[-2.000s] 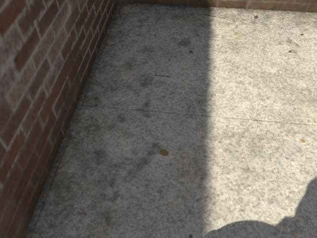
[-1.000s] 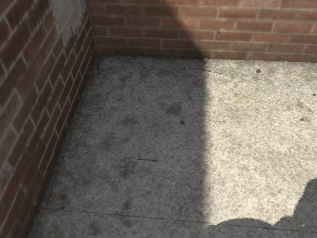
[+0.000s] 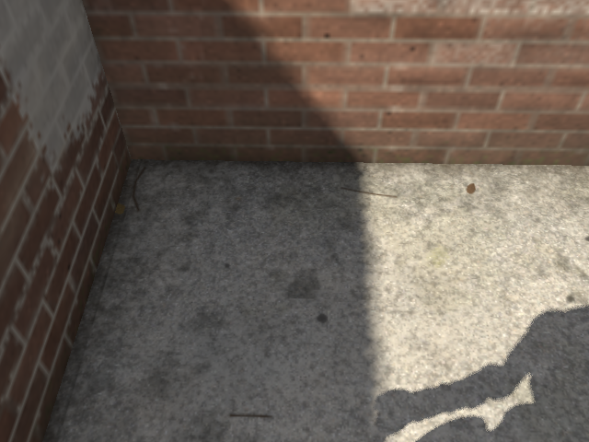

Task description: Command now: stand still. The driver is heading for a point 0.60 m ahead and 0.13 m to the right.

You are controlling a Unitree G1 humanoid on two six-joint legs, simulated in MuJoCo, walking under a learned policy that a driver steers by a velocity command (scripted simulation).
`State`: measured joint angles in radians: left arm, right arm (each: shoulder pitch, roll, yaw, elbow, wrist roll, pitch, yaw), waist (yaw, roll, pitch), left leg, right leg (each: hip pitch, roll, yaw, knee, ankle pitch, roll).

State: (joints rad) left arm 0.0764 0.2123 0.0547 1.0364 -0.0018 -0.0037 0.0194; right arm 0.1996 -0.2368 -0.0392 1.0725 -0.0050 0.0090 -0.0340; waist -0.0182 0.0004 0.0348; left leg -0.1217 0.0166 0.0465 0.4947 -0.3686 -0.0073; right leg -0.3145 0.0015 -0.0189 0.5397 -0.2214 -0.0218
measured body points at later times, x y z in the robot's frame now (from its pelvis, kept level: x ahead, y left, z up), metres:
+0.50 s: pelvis -0.01 +0.00 +0.00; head +0.00 +0.00 +0.45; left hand +0.07 +0.25 -0.15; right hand -0.02 -0.24 -0.16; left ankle -0.07 +0.12 -0.73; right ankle +0.04 -0.11 -0.73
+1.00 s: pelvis +0.10 -0.04 +0.01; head +0.10 -0.05 +0.46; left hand +0.08 +0.21 -0.14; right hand +0.16 -0.30 -0.14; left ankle +0.06 +0.11 -0.64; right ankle +0.05 -0.12 -0.73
